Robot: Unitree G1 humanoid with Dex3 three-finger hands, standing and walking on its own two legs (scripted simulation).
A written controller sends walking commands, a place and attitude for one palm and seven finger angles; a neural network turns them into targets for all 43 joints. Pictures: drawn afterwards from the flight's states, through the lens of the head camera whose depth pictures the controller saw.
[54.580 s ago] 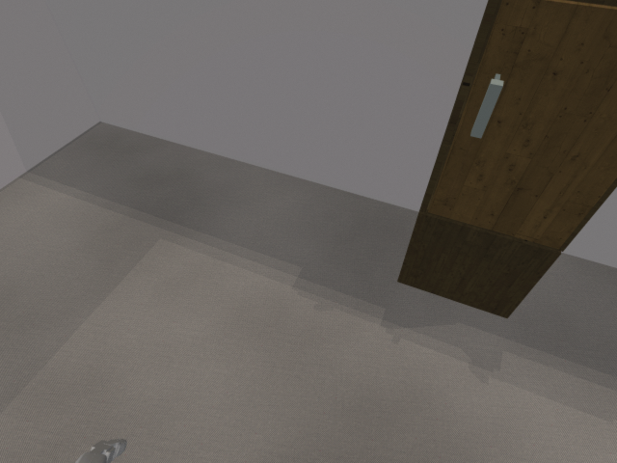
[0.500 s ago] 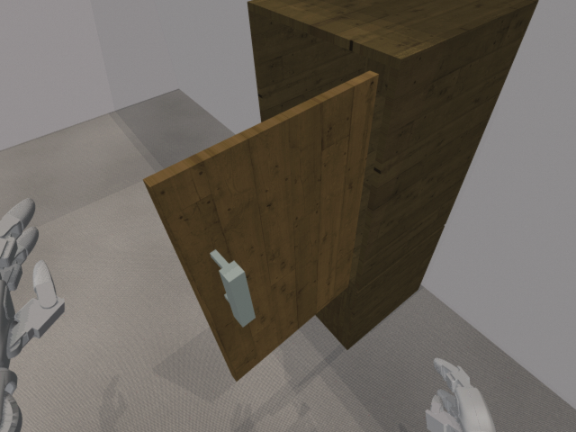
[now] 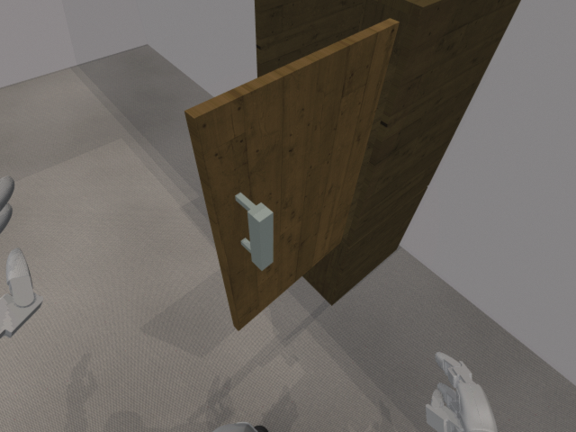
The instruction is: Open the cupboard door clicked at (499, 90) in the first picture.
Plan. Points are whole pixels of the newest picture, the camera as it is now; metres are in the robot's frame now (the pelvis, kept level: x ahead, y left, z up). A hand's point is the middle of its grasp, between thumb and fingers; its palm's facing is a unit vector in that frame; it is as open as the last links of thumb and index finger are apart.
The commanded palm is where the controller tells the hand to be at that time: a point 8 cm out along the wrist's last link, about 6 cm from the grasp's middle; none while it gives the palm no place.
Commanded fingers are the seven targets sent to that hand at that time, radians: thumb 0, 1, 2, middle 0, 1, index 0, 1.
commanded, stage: step back with the hand held close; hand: left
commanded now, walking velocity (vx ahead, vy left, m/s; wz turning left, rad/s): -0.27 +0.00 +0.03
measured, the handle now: (252, 231) +0.39 +0.08 +0.04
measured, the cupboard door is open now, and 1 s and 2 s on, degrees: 93 93 93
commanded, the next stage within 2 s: stop stepping back and stand still in 0.44 s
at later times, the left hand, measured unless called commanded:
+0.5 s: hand out of the picture +0.11 +0.28 +0.18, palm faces +0.37 -0.82 -0.44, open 7.5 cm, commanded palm +0.04 +0.32 +0.18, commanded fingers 0.00 0.90 0.90 -0.20 -0.30 -0.20 -0.30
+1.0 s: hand out of the picture +0.00 +0.29 +0.17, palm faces +0.42 -0.83 -0.37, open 7.5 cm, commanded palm -0.08 +0.32 +0.18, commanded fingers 0.00 0.90 0.90 -0.20 -0.30 -0.20 -0.30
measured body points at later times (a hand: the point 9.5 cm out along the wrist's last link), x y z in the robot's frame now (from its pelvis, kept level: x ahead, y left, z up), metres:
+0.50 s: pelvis -0.11 +0.03 +0.01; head -0.08 +0.06 +0.45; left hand +0.08 +0.32 +0.20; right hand +0.08 -0.20 -0.05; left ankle +0.02 +0.09 -0.73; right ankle -0.17 -0.11 -0.68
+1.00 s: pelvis -0.23 +0.03 +0.00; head -0.26 +0.05 +0.45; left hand -0.03 +0.33 +0.19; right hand -0.11 -0.21 -0.08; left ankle -0.13 +0.11 -0.73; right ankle -0.25 -0.06 -0.71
